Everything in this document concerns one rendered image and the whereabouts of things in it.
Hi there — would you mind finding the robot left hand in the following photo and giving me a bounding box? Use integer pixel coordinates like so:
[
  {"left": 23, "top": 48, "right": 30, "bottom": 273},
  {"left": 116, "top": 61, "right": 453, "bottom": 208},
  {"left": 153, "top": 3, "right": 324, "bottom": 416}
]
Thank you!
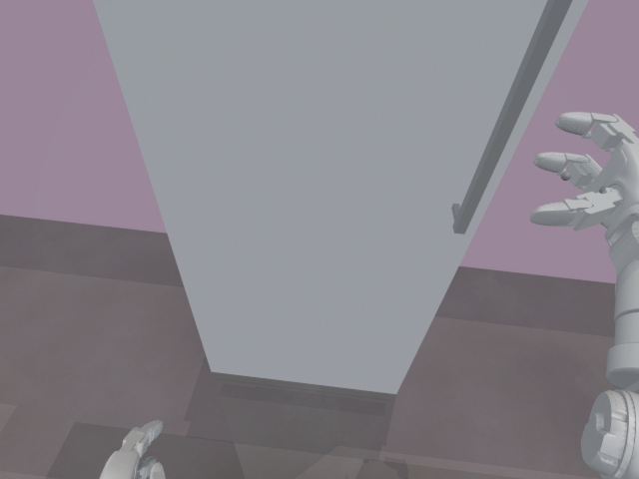
[{"left": 99, "top": 420, "right": 166, "bottom": 479}]

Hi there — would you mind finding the handle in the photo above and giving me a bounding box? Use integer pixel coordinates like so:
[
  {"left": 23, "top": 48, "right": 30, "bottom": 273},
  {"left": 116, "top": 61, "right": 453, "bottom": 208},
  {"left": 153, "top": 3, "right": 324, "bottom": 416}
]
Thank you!
[{"left": 452, "top": 0, "right": 572, "bottom": 235}]

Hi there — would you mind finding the right robot forearm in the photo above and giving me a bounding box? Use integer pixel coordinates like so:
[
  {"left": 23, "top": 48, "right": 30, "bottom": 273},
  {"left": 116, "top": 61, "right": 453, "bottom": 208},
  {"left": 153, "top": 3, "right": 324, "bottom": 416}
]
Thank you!
[{"left": 605, "top": 204, "right": 639, "bottom": 394}]

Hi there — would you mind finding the right robot upper arm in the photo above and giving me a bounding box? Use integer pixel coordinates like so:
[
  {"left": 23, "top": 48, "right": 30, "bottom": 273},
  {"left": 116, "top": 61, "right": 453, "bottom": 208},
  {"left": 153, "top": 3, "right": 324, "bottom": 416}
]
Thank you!
[{"left": 581, "top": 389, "right": 639, "bottom": 479}]

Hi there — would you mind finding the robot right hand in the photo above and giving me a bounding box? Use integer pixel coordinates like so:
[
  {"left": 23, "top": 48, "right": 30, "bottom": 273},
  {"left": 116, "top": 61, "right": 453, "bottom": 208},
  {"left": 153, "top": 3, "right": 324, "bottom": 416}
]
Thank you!
[{"left": 530, "top": 112, "right": 639, "bottom": 231}]

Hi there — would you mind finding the fridge door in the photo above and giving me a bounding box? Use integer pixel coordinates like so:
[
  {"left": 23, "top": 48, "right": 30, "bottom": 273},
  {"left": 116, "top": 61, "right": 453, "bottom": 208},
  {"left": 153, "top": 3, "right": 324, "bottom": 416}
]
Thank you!
[{"left": 93, "top": 0, "right": 588, "bottom": 394}]

